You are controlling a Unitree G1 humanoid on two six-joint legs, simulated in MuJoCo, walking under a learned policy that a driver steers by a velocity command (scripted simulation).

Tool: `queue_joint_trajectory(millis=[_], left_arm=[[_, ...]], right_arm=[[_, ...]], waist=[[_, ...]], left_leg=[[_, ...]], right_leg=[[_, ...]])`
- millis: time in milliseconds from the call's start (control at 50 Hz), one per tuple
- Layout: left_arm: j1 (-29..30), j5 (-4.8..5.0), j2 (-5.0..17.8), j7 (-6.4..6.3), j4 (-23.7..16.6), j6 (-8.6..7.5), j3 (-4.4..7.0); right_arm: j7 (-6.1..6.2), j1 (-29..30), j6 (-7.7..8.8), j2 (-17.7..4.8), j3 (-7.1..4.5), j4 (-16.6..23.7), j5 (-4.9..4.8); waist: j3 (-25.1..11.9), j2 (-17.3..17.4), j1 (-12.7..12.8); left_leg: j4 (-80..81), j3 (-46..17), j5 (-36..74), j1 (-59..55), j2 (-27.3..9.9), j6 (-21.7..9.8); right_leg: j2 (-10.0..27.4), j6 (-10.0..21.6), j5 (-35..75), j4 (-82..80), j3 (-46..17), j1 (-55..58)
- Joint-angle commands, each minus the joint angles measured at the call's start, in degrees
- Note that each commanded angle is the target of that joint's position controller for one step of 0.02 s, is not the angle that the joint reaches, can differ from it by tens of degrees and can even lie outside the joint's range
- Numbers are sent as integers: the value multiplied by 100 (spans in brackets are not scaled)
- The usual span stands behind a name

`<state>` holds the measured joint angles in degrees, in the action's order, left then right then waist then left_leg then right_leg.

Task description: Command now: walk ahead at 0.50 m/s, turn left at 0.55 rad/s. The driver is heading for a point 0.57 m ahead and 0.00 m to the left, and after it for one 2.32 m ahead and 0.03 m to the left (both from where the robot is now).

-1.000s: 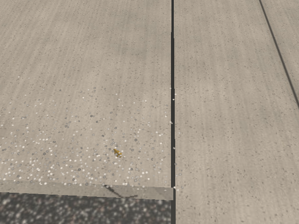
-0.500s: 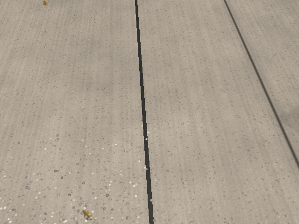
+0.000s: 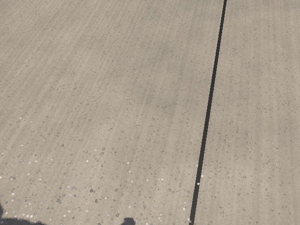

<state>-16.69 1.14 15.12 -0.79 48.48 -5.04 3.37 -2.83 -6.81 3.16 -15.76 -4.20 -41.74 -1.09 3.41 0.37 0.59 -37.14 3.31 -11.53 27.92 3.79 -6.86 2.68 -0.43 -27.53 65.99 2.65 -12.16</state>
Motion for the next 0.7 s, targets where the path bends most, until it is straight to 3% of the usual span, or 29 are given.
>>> queue_joint_trajectory(millis=[20,40,60,100,140,220,300,360,380,400,420,440,460,480,500,520,540,600,640,700], left_arm=[[545,64,701,39,-852,-428,95],[513,-88,774,-4,-811,-379,153],[386,-131,781,5,-810,-294,182],[320,-190,649,0,-861,-163,173],[625,-224,524,-20,-1000,-94,130],[1478,-188,316,32,-1209,-123,20],[1959,-100,430,184,-1332,-230,18],[1871,-96,642,244,-1387,-304,95],[1626,-96,699,239,-1341,-323,129],[1100,-125,820,213,-1197,-342,207],[297,-202,1044,181,-1075,-360,285],[-559,-273,1518,166,-943,-338,412],[-933,-131,1341,236,-686,-278,396],[-654,-19,910,231,-747,-250,267],[-269,-55,731,208,-829,-186,194],[13,-113,640,216,-841,-153,139],[179,-151,518,222,-854,-163,88],[235,-135,552,232,-765,-205,75],[218,-150,721,193,-660,-200,108],[112,-106,827,118,-506,-87,120]], right_arm=[[53,-1017,108,-788,-226,159,-18],[72,-679,113,-590,-170,255,-4],[99,-552,114,-533,-138,351,56],[150,-569,138,-633,-167,380,36],[229,-736,141,-804,-209,351,27],[331,-1047,56,-834,-212,284,-29],[335,-1449,35,-779,-169,105,-27],[349,-1470,9,-829,-183,56,5],[350,-1387,-8,-848,-189,66,12],[346,-1281,-16,-775,-160,105,18],[327,-1187,-5,-579,-73,201,67],[338,-1820,54,-264,33,253,47],[328,-2118,111,-268,81,197,-55],[310,-1621,135,-755,-25,233,-120],[295,-1041,139,-794,-22,368,-86],[282,-732,150,-708,-12,457,17],[280,-702,139,-656,-41,459,87],[277,-954,69,-386,-2,372,67],[320,-735,62,-278,41,450,135],[304,-362,94,-78,121,470,143]], waist=[[-1038,-164,-359],[-817,-167,-150],[-747,-35,9],[-663,25,107],[-529,65,52],[-454,379,-301],[-395,528,-585],[-344,662,-457],[-383,738,-298],[-630,704,-11],[-1319,475,366],[-2242,-712,370],[-2429,-1884,364],[-1542,-1093,461],[-929,-560,419],[-469,-269,266],[-349,-292,106],[-363,-572,-98],[-361,-446,-125],[-560,-501,12]], left_leg=[[2043,-3225,547,-3391,-1772,-1238],[2111,-2743,1090,-2704,-1557,-1127],[2242,-2530,1372,-2255,-1419,-1098],[2381,-2233,1914,-1787,-1280,-1128],[2426,-1922,2215,-1494,-1134,-1070],[2256,-1570,1625,-1361,-765,-677],[2019,-1915,1063,-1813,-1086,-589],[1646,-2323,1295,-2394,-1405,-481],[1444,-2339,1709,-2468,-1406,-416],[914,-2192,2492,-2454,-1171,-299],[-252,-1911,2450,-1998,-864,-116],[-2309,-1307,836,-220,-96,307],[-3503,-1268,-2088,1151,219,482],[-3972,-1483,-1843,1750,-139,448],[-3921,-1205,-1344,1787,-421,428],[-3523,-1027,-968,1661,-634,429],[-3135,-998,-694,1396,-833,436],[-2563,-759,-436,929,-928,573],[-1906,-625,-195,875,-901,740],[-665,-422,824,353,-741,787]], right_leg=[[193,196,539,963,-841,-3244],[354,140,760,504,-812,-2860],[446,88,907,313,-831,-2504],[449,-94,1066,-139,-705,-2321],[369,-262,1505,-771,-580,-2392],[24,-329,2944,-2638,-472,-2092],[-103,-179,3361,-3445,-480,-1883],[-133,112,2670,-3746,-505,-1815],[-192,229,2482,-3869,-417,-1523],[-295,397,2533,-4080,-294,-797],[228,734,2741,-3877,-763,531],[1402,1552,2368,-3854,-2696,2713],[2039,1991,987,-4716,-4666,3329],[1902,1735,36,-4906,-4360,2744],[1663,1507,193,-4987,-3518,1955],[1410,1436,776,-5179,-2967,1177],[1194,1357,1297,-5312,-2581,752],[916,1391,2793,-5537,-1810,260],[895,1425,4705,-5445,-1283,201],[604,1176,5601,-5260,-591,204]])
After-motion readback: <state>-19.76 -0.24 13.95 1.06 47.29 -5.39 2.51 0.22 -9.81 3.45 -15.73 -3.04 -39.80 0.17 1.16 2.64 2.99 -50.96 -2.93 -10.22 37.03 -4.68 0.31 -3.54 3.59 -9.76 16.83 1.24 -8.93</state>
